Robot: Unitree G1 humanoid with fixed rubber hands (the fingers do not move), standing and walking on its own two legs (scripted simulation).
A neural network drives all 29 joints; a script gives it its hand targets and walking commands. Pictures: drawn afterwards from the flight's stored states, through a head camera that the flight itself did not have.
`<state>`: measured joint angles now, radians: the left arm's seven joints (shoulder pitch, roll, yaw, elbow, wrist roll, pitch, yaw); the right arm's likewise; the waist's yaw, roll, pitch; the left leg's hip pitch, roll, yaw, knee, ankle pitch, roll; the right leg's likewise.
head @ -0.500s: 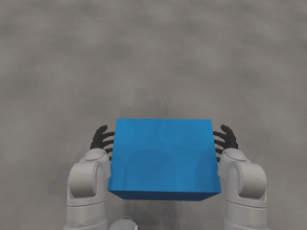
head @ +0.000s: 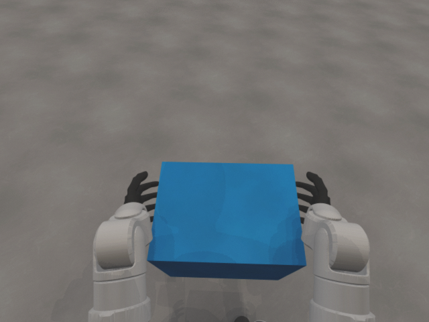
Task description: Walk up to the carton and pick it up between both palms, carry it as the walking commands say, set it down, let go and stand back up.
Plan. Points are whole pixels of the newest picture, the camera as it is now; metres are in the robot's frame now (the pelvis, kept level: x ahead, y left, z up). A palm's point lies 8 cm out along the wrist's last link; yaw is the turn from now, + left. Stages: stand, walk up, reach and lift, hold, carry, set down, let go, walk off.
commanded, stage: carry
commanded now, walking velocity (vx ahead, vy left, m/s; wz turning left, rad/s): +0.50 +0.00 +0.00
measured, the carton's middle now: (225, 226) +0.30 +0.00 +0.00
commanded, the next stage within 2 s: none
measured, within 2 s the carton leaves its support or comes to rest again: neither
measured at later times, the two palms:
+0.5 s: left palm (128, 97) +0.58 +0.23 +0.09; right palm (256, 96) +0.59 -0.08 +0.11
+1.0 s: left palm (141, 63) +0.81 +0.25 +0.06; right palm (242, 63) +0.81 -0.06 +0.07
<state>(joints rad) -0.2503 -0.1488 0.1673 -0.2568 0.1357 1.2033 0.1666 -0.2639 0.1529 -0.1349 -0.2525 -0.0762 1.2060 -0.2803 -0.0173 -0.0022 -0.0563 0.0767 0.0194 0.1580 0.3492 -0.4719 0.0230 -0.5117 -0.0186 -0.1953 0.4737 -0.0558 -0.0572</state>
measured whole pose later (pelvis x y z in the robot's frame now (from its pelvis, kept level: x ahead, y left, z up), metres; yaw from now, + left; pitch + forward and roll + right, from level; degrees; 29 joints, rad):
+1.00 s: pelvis +0.53 +0.09 +0.01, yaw +0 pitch +6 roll -2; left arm -0.21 -0.14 0.14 -0.28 0.12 1.17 0.18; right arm -0.23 0.15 -0.12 -0.26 -0.06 1.17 -0.28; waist -0.01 0.00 0.00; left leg -0.18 0.01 0.14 0.48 -0.40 0.04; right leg -0.41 -0.04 -0.16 0.49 -0.17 -0.02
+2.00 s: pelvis +0.78 +0.25 +0.01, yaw -3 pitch +4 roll -1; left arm -0.21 -0.14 0.16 -0.13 0.17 1.07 0.10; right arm -0.21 0.14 -0.13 -0.12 -0.15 1.07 -0.18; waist -0.01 0.02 -0.12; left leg -0.28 -0.07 0.10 0.54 -0.33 0.11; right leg -0.26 -0.06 -0.07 0.59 -0.34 0.00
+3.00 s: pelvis +0.74 +0.22 +0.01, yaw -2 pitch +1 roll +0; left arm -0.14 -0.13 0.16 0.02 0.18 0.81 0.07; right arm -0.15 0.13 -0.14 0.05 -0.18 0.80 -0.10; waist 0.00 -0.02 -0.08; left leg -0.29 -0.05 0.08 0.53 -0.27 0.07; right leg -0.24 -0.04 -0.10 0.55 -0.33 -0.01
